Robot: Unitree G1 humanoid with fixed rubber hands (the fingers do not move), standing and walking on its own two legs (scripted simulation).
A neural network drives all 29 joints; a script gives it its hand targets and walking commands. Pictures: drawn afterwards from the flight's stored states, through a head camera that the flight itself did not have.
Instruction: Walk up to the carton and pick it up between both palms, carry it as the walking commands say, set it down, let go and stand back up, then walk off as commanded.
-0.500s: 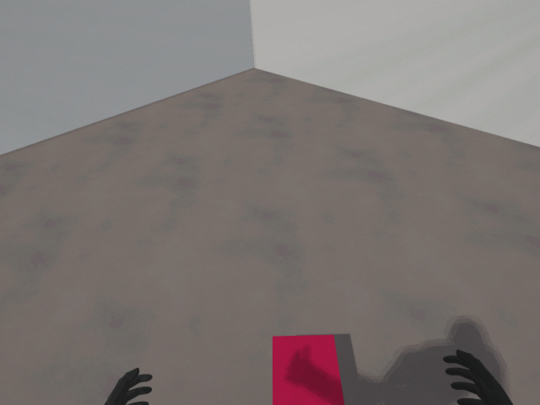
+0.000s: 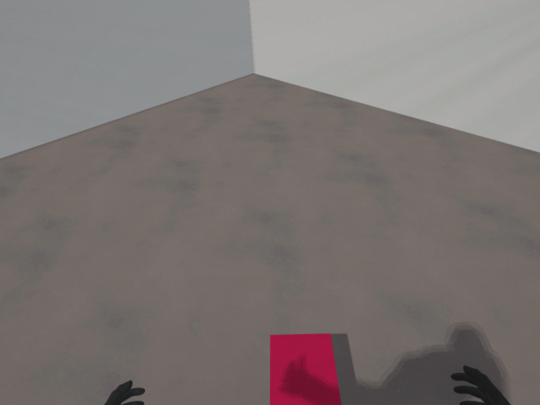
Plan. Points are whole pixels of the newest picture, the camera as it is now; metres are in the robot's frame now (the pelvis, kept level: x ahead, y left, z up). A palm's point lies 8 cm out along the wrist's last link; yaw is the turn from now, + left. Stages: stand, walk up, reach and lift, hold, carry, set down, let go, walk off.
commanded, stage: stand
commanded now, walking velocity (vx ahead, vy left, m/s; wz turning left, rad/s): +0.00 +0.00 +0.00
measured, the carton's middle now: (302, 380) +0.48 -0.06 -0.69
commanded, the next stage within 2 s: walk off in 0.62 s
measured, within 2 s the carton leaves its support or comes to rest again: neither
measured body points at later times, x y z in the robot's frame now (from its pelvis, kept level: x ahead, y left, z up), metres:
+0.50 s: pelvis -0.02 -0.01 +0.00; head -0.06 -0.01 +0.45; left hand +0.13 +0.27 -0.09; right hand +0.12 -0.31 -0.08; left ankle -0.01 +0.09 -0.73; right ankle +0.03 -0.10 -0.73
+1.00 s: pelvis -0.04 +0.00 +0.00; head -0.06 +0.00 +0.45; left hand +0.08 +0.28 -0.12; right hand +0.07 -0.29 -0.11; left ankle -0.03 +0.09 -0.73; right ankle +0.03 -0.10 -0.73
